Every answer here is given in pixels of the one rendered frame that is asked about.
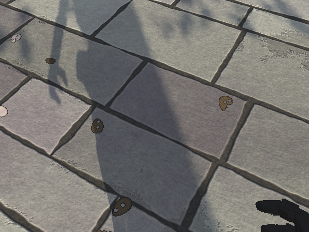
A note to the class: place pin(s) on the robot right hand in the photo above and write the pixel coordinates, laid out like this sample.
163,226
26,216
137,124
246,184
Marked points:
287,210

